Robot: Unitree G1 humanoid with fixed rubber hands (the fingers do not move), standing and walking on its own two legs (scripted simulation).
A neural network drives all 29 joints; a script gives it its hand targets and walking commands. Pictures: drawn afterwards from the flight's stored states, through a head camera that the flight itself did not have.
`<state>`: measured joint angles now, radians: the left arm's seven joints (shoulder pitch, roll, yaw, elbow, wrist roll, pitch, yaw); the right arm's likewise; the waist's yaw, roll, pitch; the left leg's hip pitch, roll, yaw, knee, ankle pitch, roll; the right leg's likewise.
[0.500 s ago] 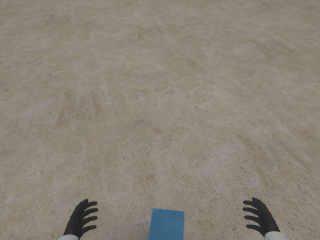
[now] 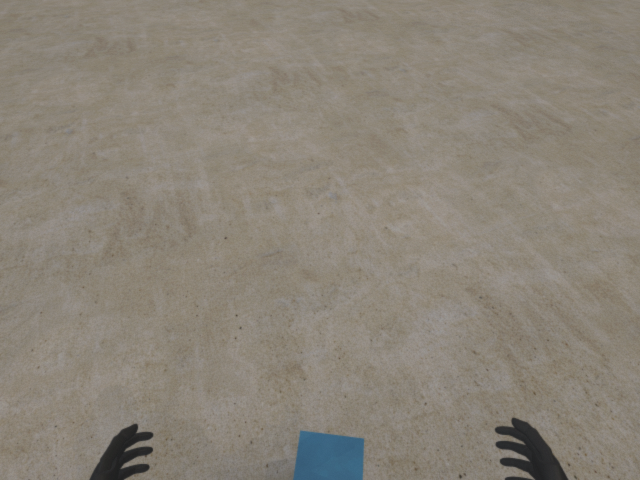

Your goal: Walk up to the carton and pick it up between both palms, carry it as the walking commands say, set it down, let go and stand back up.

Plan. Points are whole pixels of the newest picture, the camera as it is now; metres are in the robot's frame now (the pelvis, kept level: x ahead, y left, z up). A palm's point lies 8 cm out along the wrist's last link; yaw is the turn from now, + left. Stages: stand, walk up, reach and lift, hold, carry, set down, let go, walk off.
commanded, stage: stand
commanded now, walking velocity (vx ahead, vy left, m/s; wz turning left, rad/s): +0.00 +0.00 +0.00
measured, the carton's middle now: out of the picture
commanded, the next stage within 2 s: none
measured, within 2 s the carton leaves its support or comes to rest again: neither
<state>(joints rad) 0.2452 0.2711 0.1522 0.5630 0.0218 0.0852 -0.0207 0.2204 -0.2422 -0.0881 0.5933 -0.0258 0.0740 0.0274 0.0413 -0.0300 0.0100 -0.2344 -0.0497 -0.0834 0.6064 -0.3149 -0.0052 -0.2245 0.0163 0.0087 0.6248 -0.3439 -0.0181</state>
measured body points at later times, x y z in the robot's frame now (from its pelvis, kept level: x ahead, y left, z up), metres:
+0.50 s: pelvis +0.04 +0.00 +0.00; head +0.03 +0.00 +0.45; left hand +0.15 +0.30 -0.10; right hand +0.20 -0.27 -0.08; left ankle +0.01 +0.12 -0.73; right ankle +0.00 -0.11 -0.73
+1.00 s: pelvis -0.01 +0.00 +0.00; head -0.03 +0.00 +0.45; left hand +0.11 +0.30 -0.09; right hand +0.15 -0.27 -0.08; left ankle +0.01 +0.12 -0.73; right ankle +0.00 -0.11 -0.73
